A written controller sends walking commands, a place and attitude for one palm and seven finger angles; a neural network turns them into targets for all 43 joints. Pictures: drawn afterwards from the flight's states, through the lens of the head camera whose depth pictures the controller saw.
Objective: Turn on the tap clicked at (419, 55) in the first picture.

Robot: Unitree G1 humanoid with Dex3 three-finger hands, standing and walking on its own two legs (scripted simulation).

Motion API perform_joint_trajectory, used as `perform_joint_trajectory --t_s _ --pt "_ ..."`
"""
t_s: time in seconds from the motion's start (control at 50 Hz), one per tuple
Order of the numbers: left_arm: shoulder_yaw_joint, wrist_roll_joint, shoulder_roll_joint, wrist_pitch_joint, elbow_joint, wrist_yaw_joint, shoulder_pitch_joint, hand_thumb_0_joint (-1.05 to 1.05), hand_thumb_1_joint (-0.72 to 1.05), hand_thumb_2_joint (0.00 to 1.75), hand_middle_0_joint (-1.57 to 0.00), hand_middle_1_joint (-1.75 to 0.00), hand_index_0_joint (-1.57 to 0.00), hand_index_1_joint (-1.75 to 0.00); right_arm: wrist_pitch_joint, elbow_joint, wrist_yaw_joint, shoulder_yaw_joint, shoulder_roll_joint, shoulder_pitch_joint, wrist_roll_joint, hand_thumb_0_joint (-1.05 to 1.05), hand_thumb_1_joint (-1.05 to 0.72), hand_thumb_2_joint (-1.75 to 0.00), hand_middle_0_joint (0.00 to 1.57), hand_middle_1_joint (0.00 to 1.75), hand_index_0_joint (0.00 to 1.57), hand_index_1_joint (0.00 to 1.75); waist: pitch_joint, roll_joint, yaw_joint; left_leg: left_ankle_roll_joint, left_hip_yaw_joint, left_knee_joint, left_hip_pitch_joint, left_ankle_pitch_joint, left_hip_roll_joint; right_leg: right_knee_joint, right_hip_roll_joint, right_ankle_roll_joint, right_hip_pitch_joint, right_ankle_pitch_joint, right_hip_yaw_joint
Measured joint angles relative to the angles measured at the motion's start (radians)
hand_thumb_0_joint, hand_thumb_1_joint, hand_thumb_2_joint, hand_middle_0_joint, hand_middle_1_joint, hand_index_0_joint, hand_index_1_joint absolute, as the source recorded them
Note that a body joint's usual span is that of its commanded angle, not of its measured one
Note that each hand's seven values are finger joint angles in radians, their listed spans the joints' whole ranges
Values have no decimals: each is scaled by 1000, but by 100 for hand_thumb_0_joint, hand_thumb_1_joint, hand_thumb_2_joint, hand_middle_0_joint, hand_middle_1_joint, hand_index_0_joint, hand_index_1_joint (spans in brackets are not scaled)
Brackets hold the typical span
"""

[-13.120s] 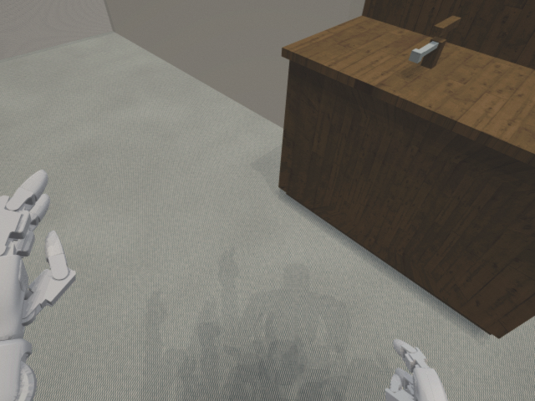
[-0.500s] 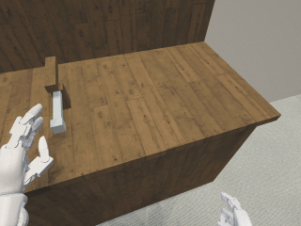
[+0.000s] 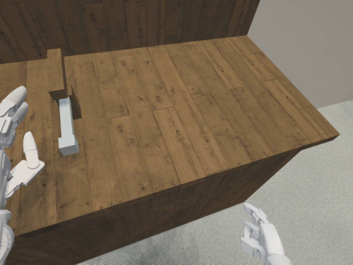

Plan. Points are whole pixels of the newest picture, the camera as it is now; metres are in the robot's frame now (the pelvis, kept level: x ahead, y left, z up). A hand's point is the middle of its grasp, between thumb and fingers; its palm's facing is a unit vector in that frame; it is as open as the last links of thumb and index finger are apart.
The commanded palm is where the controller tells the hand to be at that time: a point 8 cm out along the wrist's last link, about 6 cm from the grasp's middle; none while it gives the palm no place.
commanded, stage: shuffle to correct the standing spot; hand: left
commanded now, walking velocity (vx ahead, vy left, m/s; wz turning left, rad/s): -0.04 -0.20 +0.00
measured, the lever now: (68, 145) +0.30 +0.25 +0.10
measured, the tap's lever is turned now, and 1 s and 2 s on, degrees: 0 0 0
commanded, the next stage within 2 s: come to a stop and stand still in 0.58 s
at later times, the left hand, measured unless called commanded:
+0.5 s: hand (91, 194) +0.19 +0.15 +0.17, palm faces +0.35 -0.87 -0.35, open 7.4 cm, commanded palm +0.13 +0.20 +0.18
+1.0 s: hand (143, 214) +0.17 +0.08 +0.17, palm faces +0.41 -0.80 -0.44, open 7.4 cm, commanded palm +0.12 +0.11 +0.18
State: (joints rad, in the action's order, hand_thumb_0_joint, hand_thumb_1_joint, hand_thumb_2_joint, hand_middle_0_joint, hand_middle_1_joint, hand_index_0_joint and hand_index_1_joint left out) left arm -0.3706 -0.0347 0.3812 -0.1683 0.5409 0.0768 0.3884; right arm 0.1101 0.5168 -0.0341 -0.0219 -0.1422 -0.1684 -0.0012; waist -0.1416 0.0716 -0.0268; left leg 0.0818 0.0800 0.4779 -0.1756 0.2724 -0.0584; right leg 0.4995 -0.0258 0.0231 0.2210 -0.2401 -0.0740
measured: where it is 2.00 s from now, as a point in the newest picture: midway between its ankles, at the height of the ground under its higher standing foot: outside the picture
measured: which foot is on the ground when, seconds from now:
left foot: down 0.00-0.74, up 0.76-1.00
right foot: up 0.00-0.00, down 0.02-0.60, up 0.62-0.70, down 0.72-1.00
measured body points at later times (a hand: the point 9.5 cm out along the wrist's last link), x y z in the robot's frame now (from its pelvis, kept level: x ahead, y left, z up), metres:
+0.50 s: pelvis -0.03 -0.08 +0.00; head -0.01 -0.07 +0.44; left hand +0.17 +0.20 +0.19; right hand +0.14 -0.32 -0.08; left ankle -0.03 +0.05 -0.73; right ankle +0.01 -0.09 -0.74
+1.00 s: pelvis -0.04 -0.17 +0.01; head -0.02 -0.18 +0.46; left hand +0.14 +0.12 +0.19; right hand +0.12 -0.41 -0.08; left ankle -0.07 -0.05 -0.69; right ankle -0.01 -0.18 -0.74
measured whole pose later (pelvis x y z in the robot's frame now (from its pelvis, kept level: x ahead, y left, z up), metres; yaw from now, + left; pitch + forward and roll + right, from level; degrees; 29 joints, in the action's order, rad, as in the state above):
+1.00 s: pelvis -0.04 -0.17 +0.01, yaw +0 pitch +0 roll +3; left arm -0.36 -0.04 0.36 -0.19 0.44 0.14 0.48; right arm 0.11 0.61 0.03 0.01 -0.22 -0.22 0.01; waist -0.05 0.03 -0.01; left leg 0.01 0.05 0.81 -0.34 0.32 -0.04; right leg 0.30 -0.10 0.11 0.19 -0.12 -0.06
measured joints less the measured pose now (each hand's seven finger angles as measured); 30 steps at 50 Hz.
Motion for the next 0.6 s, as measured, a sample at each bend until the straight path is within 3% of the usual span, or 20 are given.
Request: perform_joint_trajectory --t_s 0.08,0.2,0.34,0.4,0.5,0.54,0.56,0.6 --pt "-17 -11 18 -24 51 0 9 1 89 90 -21 -30 -21 -30 -10 4 4 7 -15 2 5 1 -90 -90 20 30 20 30 -14 -37 10 -22 -21 47 -28 18 34 -70 -33 35 -29 30 -27" --pt "-55 -41 40 -31 39 3 62 1 89 90 -21 -30 -21 -30 -26 14 29 19 -32 -4 15 1 -90 -90 20 30 20 30 23 -45 15 -40 -17 55 -59 12 54 -61 -52 59 7 41 -25" --pt "-11 -41 0 9 -31 2 56 1 89 90 -21 -30 -21 -30 -22 25 57 32 -58 -19 16 1 -91 -90 20 30 20 30 43 -45 5 -65 -18 57 -69 -6 70 -29 -64 65 32 37 -29" --pt "6 -37 -14 14 -26 6 45 1 89 90 -21 -30 -21 -30 -16 28 59 34 -63 -25 17 1 -91 -90 20 30 20 30 51 -46 0 -78 -26 75 -85 -4 87 -32 -81 88 38 44 -37" --pt "17 -40 -20 15 5 20 39 1 89 90 -21 -30 -21 -30 -8 47 59 33 -55 -37 21 1 -91 -90 20 30 20 30 74 -24 5 -71 -38 165 -118 100 91 -81 -106 120 38 74 -42" --pt "15 -42 -17 14 13 28 45 1 89 90 -21 -30 -21 -30 -4 53 59 30 -51 -48 19 1 -91 -90 20 30 20 30 90 -12 16 -65 -25 127 -87 96 84 -106 -113 105 37 86 -42" --pt "14 -43 -15 12 15 30 46 1 89 90 -21 -30 -21 -30 0 50 60 30 -53 -56 18 1 -91 -90 20 30 20 30 96 -18 23 -59 -21 77 -62 91 88 -110 -122 80 42 86 -48" --pt "0 -42 1 8 9 31 39 1 89 90 -21 -30 -21 -30 4 47 64 31 -49 -56 19 1 -91 -90 20 30 20 30 81 -5 27 -74 -13 27 -46 9 91 -52 -119 -11 73 66 -41"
